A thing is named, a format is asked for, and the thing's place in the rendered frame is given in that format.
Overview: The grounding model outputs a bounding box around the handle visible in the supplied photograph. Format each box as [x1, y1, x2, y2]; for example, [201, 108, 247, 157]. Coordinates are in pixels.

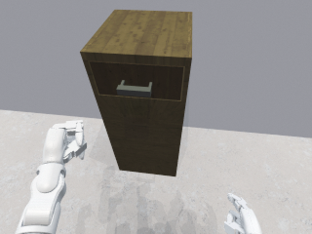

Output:
[116, 80, 152, 98]

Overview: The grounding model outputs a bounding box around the left robot hand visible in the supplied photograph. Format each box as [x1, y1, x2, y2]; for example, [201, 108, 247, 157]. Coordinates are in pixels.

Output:
[42, 120, 87, 166]

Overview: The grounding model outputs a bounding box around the cabinet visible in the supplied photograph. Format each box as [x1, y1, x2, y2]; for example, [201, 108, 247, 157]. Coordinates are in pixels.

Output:
[80, 9, 193, 176]

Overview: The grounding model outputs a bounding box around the robot left forearm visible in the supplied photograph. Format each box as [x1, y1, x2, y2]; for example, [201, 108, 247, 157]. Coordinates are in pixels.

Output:
[15, 163, 67, 234]

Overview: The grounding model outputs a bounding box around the drawer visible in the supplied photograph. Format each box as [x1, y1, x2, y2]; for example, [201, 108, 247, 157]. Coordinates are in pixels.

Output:
[90, 60, 184, 100]

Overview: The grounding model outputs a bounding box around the right robot hand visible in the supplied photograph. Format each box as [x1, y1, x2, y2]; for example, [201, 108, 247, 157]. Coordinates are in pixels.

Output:
[224, 193, 262, 234]

